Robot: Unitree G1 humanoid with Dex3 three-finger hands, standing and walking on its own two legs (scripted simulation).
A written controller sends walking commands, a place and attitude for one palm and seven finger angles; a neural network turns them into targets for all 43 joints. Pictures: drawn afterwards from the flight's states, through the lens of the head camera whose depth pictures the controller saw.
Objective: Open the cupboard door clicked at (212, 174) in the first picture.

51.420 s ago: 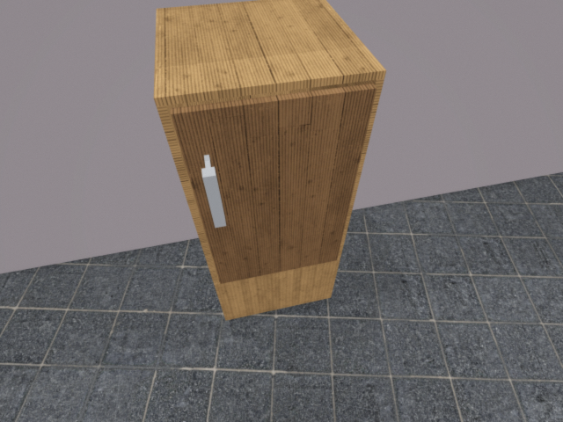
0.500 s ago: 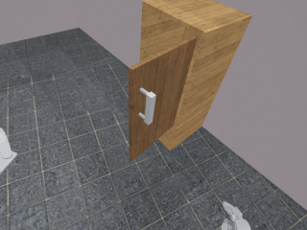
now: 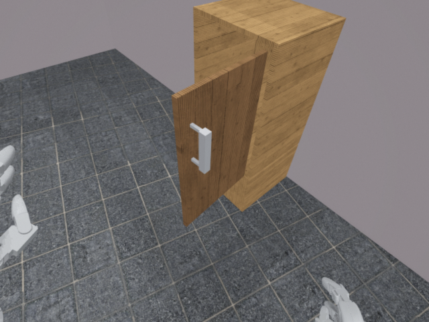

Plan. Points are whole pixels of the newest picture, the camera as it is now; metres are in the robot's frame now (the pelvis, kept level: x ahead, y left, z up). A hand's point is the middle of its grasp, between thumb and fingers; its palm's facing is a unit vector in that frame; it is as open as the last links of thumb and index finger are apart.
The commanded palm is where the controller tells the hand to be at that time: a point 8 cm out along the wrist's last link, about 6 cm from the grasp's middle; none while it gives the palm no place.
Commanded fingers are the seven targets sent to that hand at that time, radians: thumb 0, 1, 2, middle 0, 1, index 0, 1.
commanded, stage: stop stepping back and stand still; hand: left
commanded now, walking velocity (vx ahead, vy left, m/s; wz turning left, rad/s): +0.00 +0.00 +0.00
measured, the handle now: (199, 148) +0.56 +0.07 -0.03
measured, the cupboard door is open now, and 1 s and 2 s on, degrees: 96 96 96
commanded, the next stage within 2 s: let the arm hang, fingers relaxed in 0.02 s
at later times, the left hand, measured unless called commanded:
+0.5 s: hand out of the picture +0.00 +0.16 -0.18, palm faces +0.02 -0.99 -0.14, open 7.2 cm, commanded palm none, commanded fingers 0.00 0.90 0.90 -0.20 -0.30 -0.20 -0.30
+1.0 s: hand out of the picture -0.01 +0.15 -0.18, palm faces +0.06 -0.98 -0.18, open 7.3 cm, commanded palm none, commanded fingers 0.00 0.90 0.90 -0.20 -0.30 -0.20 -0.30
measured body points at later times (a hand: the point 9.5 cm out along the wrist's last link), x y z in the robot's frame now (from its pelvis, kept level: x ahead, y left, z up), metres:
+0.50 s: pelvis +0.01 -0.01 +0.00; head +0.03 +0.01 +0.45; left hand +0.00 +0.21 -0.17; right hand +0.06 -0.27 -0.14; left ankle +0.08 +0.10 -0.74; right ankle -0.03 -0.09 -0.74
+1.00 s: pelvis +0.02 -0.01 +0.00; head +0.02 -0.02 +0.45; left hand -0.01 +0.20 -0.16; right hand +0.00 -0.21 -0.17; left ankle +0.08 +0.10 -0.74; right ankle -0.03 -0.09 -0.74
